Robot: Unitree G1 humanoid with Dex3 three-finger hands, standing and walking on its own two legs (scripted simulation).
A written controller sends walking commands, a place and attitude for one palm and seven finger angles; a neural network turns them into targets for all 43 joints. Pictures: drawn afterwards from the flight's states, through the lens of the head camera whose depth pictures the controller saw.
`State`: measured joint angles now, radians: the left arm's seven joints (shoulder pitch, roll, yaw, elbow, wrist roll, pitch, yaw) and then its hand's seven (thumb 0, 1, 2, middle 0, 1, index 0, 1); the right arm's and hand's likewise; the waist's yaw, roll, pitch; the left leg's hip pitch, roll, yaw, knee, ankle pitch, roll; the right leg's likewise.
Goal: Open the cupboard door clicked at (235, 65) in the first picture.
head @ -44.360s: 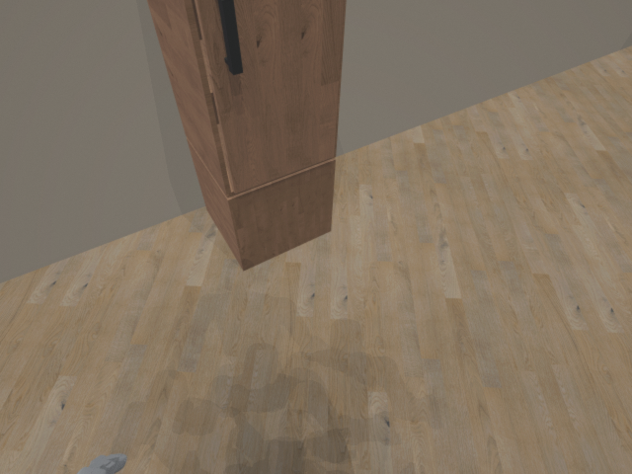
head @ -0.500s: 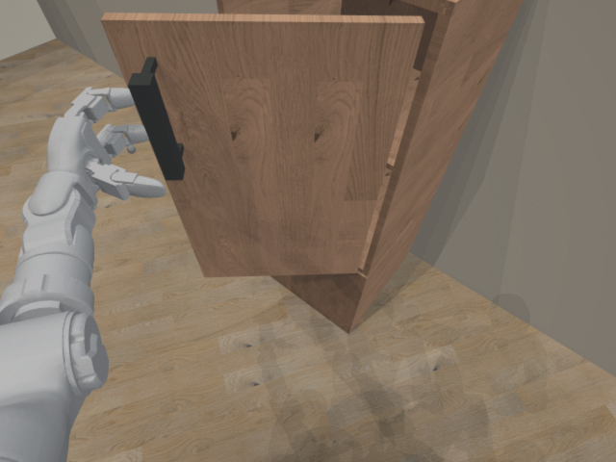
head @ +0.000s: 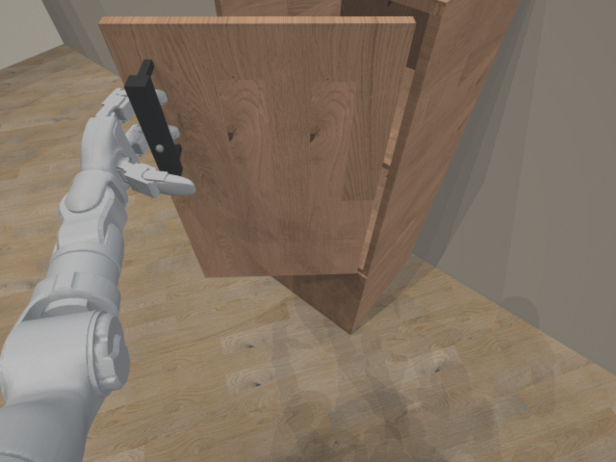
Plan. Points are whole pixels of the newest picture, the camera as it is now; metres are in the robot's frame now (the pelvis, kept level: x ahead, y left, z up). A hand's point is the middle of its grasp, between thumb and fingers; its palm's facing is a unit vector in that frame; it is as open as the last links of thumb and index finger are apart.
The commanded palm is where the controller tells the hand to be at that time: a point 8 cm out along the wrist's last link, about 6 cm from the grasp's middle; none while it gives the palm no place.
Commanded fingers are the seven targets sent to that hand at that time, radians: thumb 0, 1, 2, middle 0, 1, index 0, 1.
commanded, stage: slide the fingers in behind the handle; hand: left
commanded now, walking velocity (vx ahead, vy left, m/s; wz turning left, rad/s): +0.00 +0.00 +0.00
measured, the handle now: (160, 123) +0.53 +0.19 +0.15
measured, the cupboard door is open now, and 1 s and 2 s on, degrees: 41 42 63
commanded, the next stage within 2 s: close the thumb around the handle in 0.48 s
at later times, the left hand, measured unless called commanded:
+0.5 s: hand (156, 152) +0.46 +0.18 +0.15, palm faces +0.02 -1.00 +0.03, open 14.1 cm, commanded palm +0.44 +0.23 +0.15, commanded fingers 0.00 -0.50 0.30 -0.30 -1.20 -0.30 -1.20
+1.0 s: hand (165, 149) +0.47 +0.17 +0.15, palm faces +0.01 -1.00 +0.02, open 9.2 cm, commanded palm +0.45 +0.23 +0.15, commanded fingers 0.00 0.73 0.83 -0.39 -1.33 -0.39 -1.33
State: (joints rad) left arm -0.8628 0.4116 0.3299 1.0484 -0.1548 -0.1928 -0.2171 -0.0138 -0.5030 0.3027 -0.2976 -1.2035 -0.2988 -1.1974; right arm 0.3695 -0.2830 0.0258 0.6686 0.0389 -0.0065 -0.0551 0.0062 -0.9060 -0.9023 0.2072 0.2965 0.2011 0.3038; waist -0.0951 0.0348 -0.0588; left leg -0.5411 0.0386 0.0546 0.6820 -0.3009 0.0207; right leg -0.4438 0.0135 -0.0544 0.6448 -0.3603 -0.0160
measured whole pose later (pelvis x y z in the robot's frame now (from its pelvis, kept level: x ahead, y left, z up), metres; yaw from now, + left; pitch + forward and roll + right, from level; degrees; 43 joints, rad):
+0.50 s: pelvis +0.00 +0.00 +0.00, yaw +0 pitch +8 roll -1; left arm -0.81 0.40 0.33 1.00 -0.17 -0.19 -0.22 -0.01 -0.50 0.30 -0.30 -1.20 -0.29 -1.19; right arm 0.36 -0.28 0.02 0.67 0.04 -0.01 -0.05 0.01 -0.91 -0.90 0.21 0.30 0.20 0.30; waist -0.09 0.04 -0.07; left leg -0.51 0.04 0.06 0.66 -0.30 0.02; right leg -0.42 0.02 -0.05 0.63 -0.35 -0.02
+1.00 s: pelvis +0.00 +0.01 +0.00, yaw +0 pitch +9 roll -1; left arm -0.89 0.39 0.31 1.07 -0.14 -0.21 -0.18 -0.01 0.20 0.61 -0.35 -1.28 -0.34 -1.27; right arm 0.37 -0.27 0.03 0.68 0.03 -0.03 -0.05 0.01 -0.91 -0.90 0.21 0.30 0.20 0.30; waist -0.10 0.03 -0.06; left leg -0.55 0.03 0.06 0.68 -0.30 0.03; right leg -0.45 0.01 -0.05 0.65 -0.35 -0.01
